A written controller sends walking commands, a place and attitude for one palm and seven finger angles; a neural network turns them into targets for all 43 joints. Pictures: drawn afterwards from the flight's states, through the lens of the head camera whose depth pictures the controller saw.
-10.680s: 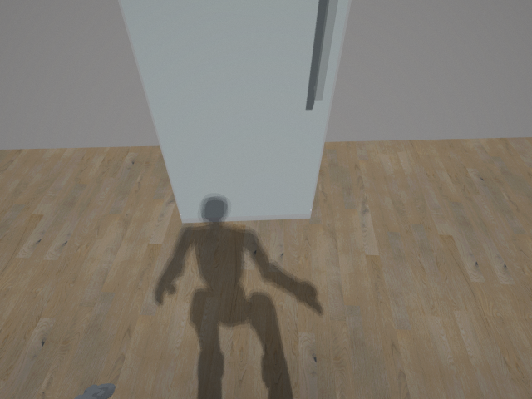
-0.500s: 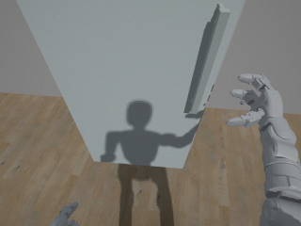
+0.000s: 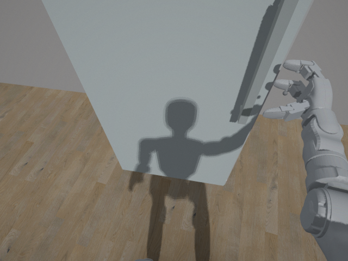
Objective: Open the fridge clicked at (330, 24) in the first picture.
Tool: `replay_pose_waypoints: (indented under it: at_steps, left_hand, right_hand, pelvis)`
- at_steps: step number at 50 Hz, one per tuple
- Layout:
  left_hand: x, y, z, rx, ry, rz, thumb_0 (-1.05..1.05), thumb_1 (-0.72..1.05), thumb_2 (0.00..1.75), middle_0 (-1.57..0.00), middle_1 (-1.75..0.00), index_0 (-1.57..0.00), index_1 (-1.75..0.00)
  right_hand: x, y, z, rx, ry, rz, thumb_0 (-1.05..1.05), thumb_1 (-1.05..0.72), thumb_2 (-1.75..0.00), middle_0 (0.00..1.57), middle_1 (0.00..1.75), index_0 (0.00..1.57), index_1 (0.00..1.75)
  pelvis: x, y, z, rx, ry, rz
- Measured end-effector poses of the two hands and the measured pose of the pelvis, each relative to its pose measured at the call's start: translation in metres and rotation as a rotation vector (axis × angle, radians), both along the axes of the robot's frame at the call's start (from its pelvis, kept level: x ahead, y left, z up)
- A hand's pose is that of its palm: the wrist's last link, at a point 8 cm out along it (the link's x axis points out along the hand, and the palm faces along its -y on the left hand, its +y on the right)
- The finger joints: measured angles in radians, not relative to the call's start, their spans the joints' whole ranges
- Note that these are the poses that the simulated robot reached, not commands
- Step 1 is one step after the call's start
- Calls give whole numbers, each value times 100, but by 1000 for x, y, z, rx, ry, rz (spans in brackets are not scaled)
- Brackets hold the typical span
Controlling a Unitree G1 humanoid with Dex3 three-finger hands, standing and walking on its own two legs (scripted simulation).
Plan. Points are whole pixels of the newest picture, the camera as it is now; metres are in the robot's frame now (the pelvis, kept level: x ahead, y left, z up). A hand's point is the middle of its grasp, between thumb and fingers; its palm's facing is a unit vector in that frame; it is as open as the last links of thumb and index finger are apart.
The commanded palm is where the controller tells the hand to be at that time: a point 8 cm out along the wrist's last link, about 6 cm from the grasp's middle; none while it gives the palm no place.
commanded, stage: move the hooked fingers beside the handle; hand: right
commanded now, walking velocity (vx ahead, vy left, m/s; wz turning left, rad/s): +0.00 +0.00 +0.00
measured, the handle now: (259, 68) +0.55 -0.11 +0.15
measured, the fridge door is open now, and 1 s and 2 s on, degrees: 0 0 0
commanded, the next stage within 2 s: feel for the door with the fingertips in 0.68 s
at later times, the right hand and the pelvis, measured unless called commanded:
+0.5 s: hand (279, 97) +0.47 -0.16 +0.14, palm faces +0.02 +1.00 +0.01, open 14.0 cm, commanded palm +0.44 -0.21 +0.14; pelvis +0.01 +0.00 +0.00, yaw +0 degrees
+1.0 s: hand (279, 98) +0.46 -0.16 +0.13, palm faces +0.00 +1.00 +0.02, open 14.0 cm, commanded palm +0.44 -0.20 +0.14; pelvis +0.01 +0.01 +0.00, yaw -1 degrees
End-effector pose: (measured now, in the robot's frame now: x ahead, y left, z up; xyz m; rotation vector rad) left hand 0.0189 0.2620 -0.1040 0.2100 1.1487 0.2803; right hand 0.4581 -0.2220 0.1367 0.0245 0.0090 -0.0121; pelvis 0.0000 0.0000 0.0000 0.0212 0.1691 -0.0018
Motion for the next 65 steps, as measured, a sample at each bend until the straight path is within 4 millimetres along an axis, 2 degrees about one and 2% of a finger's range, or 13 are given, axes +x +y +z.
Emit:
replay_pose_waypoints:
  at_steps: [5, 10, 14, 18, 23, 28, 32, 42, 48, 58, 65]
  left_hand:
    - [-8, -2, 0, -13, 13, 32, 1, 91, 89, -20, -29, -20, -30]
    - [-3, -4, -1, -25, 9, 40, 1, 91, 89, -20, -29, -20, -30]
    - [10, -4, -1, -30, -12, 21, 1, 91, 89, -20, -29, -20, -30]
    - [28, -4, -1, -32, -46, -14, 1, 91, 89, -20, -29, -20, -30]
    - [50, -4, 1, -31, -99, -52, 1, 91, 89, -20, -29, -20, -30]
    - [59, -2, 3, -31, -137, -60, 1, 91, 89, -20, -29, -20, -30]
    - [56, 1, 3, -31, -131, -51, 1, 91, 89, -20, -29, -20, -30]
    - [30, 8, -1, -19, -42, -25, 1, 91, 89, -20, -29, -20, -30]
    - [25, 8, -1, -10, -24, -23, 1, 91, 89, -20, -29, -20, -30]
    - [30, -3, -2, -39, -70, -15, 1, 91, 89, -20, -29, -20, -30]
    - [30, -9, -4, -53, -70, -15, 1, 91, 89, -20, -29, -20, -30]
  right_hand:
    - [3, 0, -2, 0, -26, -9, -2, 49, -30, 30, 120, 30, 120]
    - [-4, -6, -7, -12, -11, -15, -2, 49, -30, 30, 120, 30, 120]
    - [-12, -8, -4, -17, -29, -20, -2, 49, -30, 30, 120, 30, 120]
    - [-15, -1, 0, -19, -31, -5, -2, 50, -30, 30, 120, 30, 120]
    - [-14, 10, -2, -12, -4, -3, -2, 50, -30, 30, 120, 30, 120]
    - [-12, 14, -1, -13, -15, -16, -2, 50, -30, 30, 120, 30, 120]
    - [-11, 8, 0, -21, -16, -27, -2, 50, -30, 30, 120, 30, 120]
    - [-19, -7, -2, -13, -11, -19, -2, 50, -30, 30, 120, 30, 120]
    - [-17, 5, -4, -5, -20, 3, -2, 50, -30, 30, 120, 30, 120]
    - [-9, 33, -5, -1, -27, 9, -2, 50, -30, 30, 120, 30, 120]
    - [-4, 32, -7, -16, 1, -16, -2, 50, -30, 30, 120, 30, 120]
  pelvis:
    - [5, -1, 0, -3, 10, 21]
    - [9, 0, 1, -1, 2, 22]
    - [10, 0, 1, 2, -7, 14]
    - [10, 1, 1, 3, -15, -1]
    - [7, 3, 0, 0, -17, -10]
    - [6, 6, 0, -3, -14, -4]
    - [6, 9, 0, -5, -14, 0]
    - [6, 10, 1, -1, -17, -7]
    - [5, 8, 0, 2, -14, -14]
    - [6, 3, -1, -1, -9, 4]
    - [5, 3, -1, -2, -9, 4]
